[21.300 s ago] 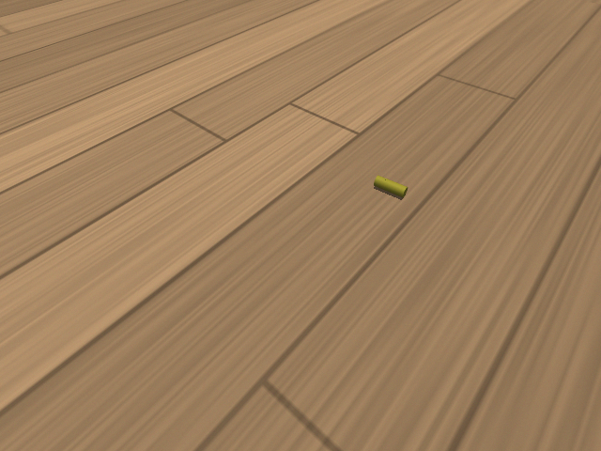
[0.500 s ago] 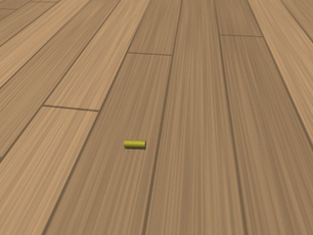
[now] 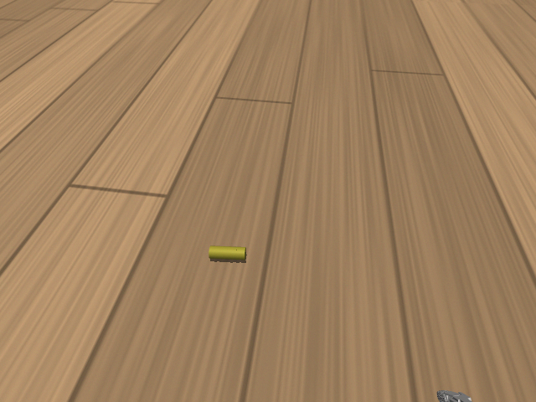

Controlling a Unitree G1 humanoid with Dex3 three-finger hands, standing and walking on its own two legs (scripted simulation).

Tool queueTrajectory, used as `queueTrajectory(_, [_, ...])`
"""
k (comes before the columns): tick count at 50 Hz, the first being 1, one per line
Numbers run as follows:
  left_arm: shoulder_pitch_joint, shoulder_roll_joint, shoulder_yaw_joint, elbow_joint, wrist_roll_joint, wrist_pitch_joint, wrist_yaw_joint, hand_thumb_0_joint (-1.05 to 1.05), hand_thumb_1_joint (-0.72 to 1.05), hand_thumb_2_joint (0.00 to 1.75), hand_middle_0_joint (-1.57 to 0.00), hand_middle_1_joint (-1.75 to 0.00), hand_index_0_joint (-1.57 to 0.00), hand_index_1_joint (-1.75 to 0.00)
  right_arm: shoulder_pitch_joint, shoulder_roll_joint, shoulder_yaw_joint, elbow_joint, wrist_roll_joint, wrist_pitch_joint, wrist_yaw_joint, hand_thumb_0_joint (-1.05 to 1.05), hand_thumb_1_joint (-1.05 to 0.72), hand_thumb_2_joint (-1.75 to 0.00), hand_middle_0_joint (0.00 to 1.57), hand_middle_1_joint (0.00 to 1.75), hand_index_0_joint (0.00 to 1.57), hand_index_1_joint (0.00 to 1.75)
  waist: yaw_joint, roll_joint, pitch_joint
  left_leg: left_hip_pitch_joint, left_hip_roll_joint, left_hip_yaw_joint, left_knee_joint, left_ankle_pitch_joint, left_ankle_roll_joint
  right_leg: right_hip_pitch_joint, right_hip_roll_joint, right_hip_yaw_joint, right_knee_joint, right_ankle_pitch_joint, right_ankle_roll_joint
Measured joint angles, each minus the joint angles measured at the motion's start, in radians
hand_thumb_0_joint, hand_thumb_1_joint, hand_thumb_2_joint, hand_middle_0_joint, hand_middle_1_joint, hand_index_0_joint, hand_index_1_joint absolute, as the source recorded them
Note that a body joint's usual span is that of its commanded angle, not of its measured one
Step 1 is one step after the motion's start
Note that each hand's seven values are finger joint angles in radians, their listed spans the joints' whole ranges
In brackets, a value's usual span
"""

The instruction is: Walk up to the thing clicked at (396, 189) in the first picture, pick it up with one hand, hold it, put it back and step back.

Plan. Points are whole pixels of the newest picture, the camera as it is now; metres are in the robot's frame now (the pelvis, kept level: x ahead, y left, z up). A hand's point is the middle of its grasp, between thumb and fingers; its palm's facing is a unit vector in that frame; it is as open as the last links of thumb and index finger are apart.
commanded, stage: stand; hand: left
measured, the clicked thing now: (227, 252) +0.84 +0.18 -0.75
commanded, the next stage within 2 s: walk up in 0.90 s
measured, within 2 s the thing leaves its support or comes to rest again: neither
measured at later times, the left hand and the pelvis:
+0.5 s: hand out of the picture +0.04 +0.24 -0.15, palm faces -0.03 -0.94 -0.34, open 7.4 cm; pelvis -0.03 -0.01 +0.01, yaw +0 degrees
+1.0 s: hand out of the picture +0.04 +0.25 -0.15, palm faces +0.00 -0.95 -0.32, open 7.4 cm; pelvis -0.02 -0.01 +0.00, yaw +0 degrees
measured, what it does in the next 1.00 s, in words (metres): stands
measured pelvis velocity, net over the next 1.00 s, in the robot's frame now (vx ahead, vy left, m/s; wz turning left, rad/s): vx -0.02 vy -0.01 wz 0.00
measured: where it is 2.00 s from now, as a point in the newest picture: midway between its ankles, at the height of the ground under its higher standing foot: (272, 389)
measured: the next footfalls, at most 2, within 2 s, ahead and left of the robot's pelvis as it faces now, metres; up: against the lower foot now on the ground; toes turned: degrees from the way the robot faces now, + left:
right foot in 1.58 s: +0.29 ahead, -0.13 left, +0.00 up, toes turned -6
left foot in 1.94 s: +0.40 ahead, +0.11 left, +0.00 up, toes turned -3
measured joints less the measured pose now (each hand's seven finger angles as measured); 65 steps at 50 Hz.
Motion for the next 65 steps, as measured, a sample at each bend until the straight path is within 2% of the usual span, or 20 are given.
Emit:
queueTrajectory(18, [0.012,-0.011,-0.017,0.046,0.007,-0.002,-0.01,0.01,0.9,0.9,-0.2,-0.3,-0.21,-0.3,0.03,-0.009,0.014,0.059,-0.002,0.009,0.007,0.01,-0.9,-0.9,0.21,0.3,0.2,0.3,-0.015,0.012,-0.014,0.004,0.015,-0.004,-0.093,0.085,-0.015,0.001,0.015,-0.003,-0.087,0.083,-0.012])
queueTrajectory(31, [0.038,-0.004,-0.018,0.058,0.005,-0.002,-0.011,0.01,0.9,0.9,-0.2,-0.3,-0.21,-0.3,0.069,-0.013,0.019,0.081,-0.004,0.01,0.008,0.01,-0.9,-0.9,0.21,0.3,0.2,0.3,-0.02,0.014,-0.018,-0.014,0.022,-0.006,-0.088,0.093,-0.021,-0.019,0.022,-0.005,-0.08,0.09,-0.019])
queueTrajectory(45, [0.034,-0.005,-0.024,0.046,0.003,-0.004,-0.011,0.01,0.9,0.9,-0.2,-0.3,-0.21,-0.3,0.06,-0.014,0.028,0.07,-0.001,0.007,0.007,0.01,-0.9,-0.9,0.21,0.3,0.2,0.3,-0.019,0.011,-0.024,-0.02,0.025,-0.006,-0.08,0.087,-0.022,-0.022,0.025,-0.005,-0.076,0.086,-0.02])
queueTrajectory(46, [0.039,-0.006,-0.015,0.036,0.007,-0.004,-0.017,0.01,0.9,0.9,-0.2,-0.3,-0.21,-0.3,0.064,-0.014,0.021,0.06,-0.005,0.008,0.012,0.01,-0.9,-0.9,0.21,0.3,0.2,0.3,-0.018,0.011,-0.026,-0.028,0.025,-0.006,-0.057,0.053,-0.013,-0.026,0.026,-0.005,-0.063,0.063,-0.025])
queueTrajectory(49, [0.082,-0.004,0.016,-0.006,0.021,-0.017,-0.037,0.01,0.9,0.9,-0.2,-0.3,-0.21,-0.3,0.104,-0.024,-0.004,0.022,-0.023,0.003,0.03,0.01,-0.9,-0.9,0.21,0.3,0.21,0.3,-0.01,0.017,-0.05,-0.074,0.027,-0.001,0.083,-0.136,0.019,-0.036,0.034,-0.002,-0.01,-0.051,-0.053])
queueTrajectory(52, [0.123,0.01,0.04,-0.05,0.028,-0.033,-0.041,0.01,0.9,0.9,-0.2,-0.3,-0.21,-0.3,0.126,-0.043,-0.026,-0.006,-0.035,0.002,0.038,0.01,-0.9,-0.9,0.21,0.3,0.21,0.3,0.009,0.011,-0.045,-0.159,0.035,0.028,0.262,-0.173,0.018,-0.019,0.027,0.001,-0.028,0.032,-0.065])
queueTrajectory(55, [0.163,0.025,0.051,-0.071,0.034,-0.029,-0.045,0.01,0.9,0.9,-0.2,-0.3,-0.21,-0.3,0.139,-0.068,-0.047,-0.034,-0.036,-0.003,0.049,0.01,-0.9,-0.9,0.21,0.3,0.2,0.3,0.02,0.023,-0.03,-0.203,0.066,0.025,0.273,-0.183,0.019,0.006,0.029,-0.002,-0.025,0.009,-0.041])
queueTrajectory(57, [0.189,0.047,0.055,-0.078,0.034,-0.014,-0.051,0.01,0.9,0.9,-0.2,-0.3,-0.21,-0.3,0.152,-0.076,-0.06,-0.058,-0.035,-0.017,0.054,0.01,-0.9,-0.9,0.21,0.3,0.2,0.3,0.017,0.014,-0.025,-0.186,0.078,0.03,0.177,-0.111,0.016,0.001,0.019,0.0,0.029,-0.037,-0.029])
queueTrajectory(59, [0.208,0.068,0.058,-0.084,0.031,0.006,-0.05,0.01,0.9,0.9,-0.2,-0.3,-0.21,-0.3,0.166,-0.077,-0.076,-0.084,-0.043,-0.04,0.048,0.01,-0.9,-0.9,0.21,0.3,0.2,0.3,0.01,-0.014,-0.016,-0.173,0.059,0.056,0.164,0.022,0.002,-0.059,-0.002,0.028,0.208,-0.153,-0.05])
queueTrajectory(60, [0.214,0.072,0.059,-0.081,0.029,0.015,-0.046,0.01,0.9,0.9,-0.2,-0.3,-0.21,-0.3,0.173,-0.075,-0.081,-0.096,-0.045,-0.047,0.044,0.01,-0.9,-0.9,0.21,0.3,0.2,0.3,0.002,-0.024,-0.016,-0.174,0.052,0.066,0.183,0.009,0.003,-0.111,0.012,0.063,0.336,-0.205,-0.059])
queueTrajectory(62, [0.219,0.082,0.055,-0.079,0.023,0.024,-0.044,0.01,0.9,0.9,-0.2,-0.3,-0.21,-0.3,0.192,-0.066,-0.078,-0.11,-0.036,-0.049,0.039,0.01,-0.9,-0.9,0.21,0.3,0.2,0.3,-0.016,-0.04,-0.017,-0.152,0.042,0.075,0.176,-0.018,0.015,-0.207,0.044,0.101,0.528,-0.21,-0.068])
queueTrajectory(65, [0.22,0.092,0.053,-0.091,0.013,0.011,-0.052,0.01,0.9,0.9,-0.2,-0.3,-0.2,-0.3,0.225,-0.052,-0.064,-0.123,-0.026,-0.047,0.036,0.01,-0.9,-0.9,0.21,0.3,0.21,0.3,-0.023,-0.058,-0.009,-0.088,0.031,0.09,0.107,-0.015,0.021,-0.306,0.042,0.099,0.611,-0.135,-0.059])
